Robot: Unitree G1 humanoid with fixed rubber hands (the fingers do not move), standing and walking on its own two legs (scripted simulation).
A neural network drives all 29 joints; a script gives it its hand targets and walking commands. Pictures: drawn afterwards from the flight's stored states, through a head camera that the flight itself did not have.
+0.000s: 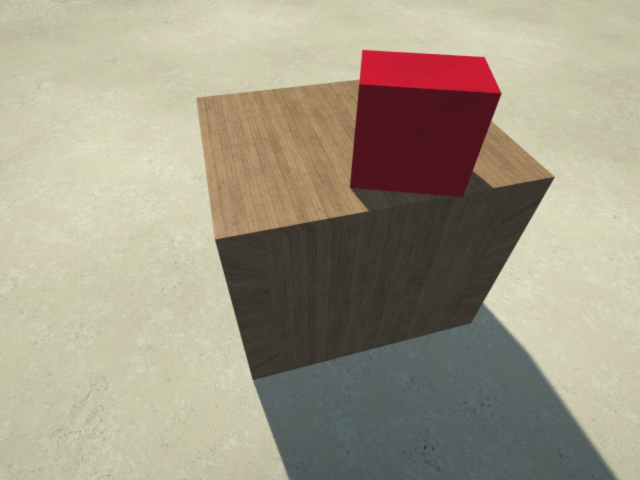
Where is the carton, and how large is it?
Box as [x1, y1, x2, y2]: [350, 50, 501, 196]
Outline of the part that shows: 362,50 350,187 462,196 501,93 484,57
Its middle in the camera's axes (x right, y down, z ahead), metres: +0.21 -0.26 +0.85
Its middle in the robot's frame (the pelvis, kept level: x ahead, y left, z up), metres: +0.83 -0.22 +0.03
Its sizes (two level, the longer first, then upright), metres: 0.260 0.169 0.246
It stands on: a pedestal, 0.68 m high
